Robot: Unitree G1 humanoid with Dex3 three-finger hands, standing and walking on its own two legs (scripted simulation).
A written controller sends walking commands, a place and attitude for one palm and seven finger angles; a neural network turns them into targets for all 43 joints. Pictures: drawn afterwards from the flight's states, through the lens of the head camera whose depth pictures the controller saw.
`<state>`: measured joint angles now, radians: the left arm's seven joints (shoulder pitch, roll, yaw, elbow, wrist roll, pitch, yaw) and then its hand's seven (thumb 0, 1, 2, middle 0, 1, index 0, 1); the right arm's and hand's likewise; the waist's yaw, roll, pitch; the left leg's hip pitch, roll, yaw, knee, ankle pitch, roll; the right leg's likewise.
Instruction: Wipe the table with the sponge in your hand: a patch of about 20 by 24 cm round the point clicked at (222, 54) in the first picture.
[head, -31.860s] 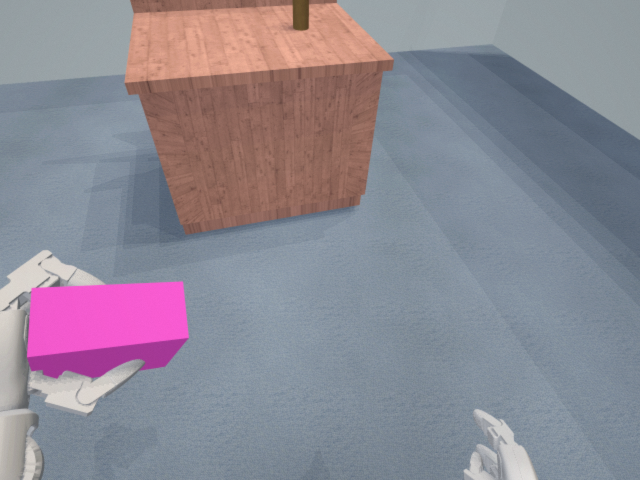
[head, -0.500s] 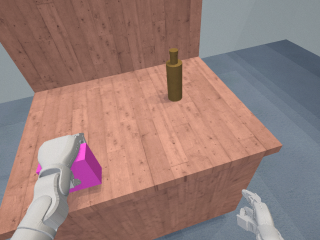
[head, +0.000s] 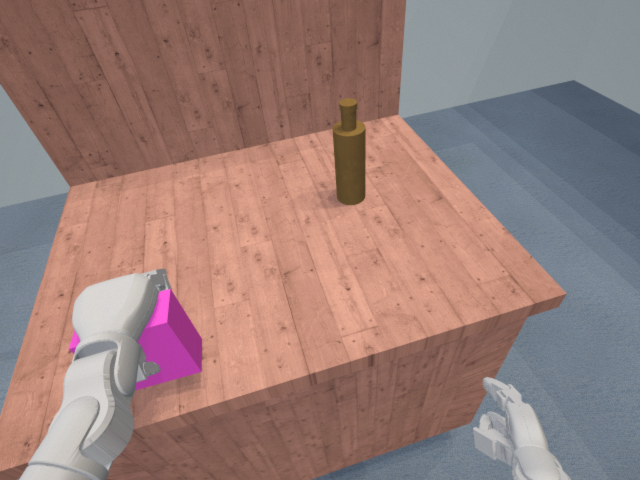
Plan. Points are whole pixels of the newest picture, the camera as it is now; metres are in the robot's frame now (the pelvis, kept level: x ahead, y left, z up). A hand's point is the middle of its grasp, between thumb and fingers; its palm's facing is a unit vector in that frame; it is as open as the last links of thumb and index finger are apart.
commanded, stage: move the sponge above the wiping area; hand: left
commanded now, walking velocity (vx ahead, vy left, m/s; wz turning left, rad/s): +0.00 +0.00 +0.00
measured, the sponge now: (149, 351) +0.25 +0.28 +0.02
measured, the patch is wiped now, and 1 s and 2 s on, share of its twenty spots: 0.00 0.00 0.25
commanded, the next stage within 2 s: lower the sponge onto the table in 0.04 s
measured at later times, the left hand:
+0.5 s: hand (144, 327) +0.26 +0.28 +0.07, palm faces -0.01 -0.08 -1.00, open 9.9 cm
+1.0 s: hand (147, 338) +0.25 +0.28 +0.05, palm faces -0.03 -0.08 -1.00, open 9.9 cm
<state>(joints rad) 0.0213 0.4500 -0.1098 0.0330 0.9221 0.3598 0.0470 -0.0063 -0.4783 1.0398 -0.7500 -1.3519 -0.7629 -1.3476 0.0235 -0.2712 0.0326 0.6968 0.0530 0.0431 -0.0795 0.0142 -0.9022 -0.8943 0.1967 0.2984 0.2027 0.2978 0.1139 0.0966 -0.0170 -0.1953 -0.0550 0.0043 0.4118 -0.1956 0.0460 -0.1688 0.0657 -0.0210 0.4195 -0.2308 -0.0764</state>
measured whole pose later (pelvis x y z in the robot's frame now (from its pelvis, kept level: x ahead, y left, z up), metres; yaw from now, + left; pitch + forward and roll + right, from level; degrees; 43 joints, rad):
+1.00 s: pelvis +0.00 -0.01 +0.00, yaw +0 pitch -1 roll +0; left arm 0.01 0.43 -0.10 0.12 0.93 0.34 0.10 -0.01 -0.48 1.04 -0.75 -1.35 -0.76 -1.35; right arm 0.03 -0.26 0.02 0.71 0.06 0.03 -0.08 0.01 -0.90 -0.89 0.20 0.30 0.20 0.30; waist 0.11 0.09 -0.03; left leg -0.22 -0.04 0.00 0.43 -0.20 0.04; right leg -0.19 0.08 -0.02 0.43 -0.23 -0.09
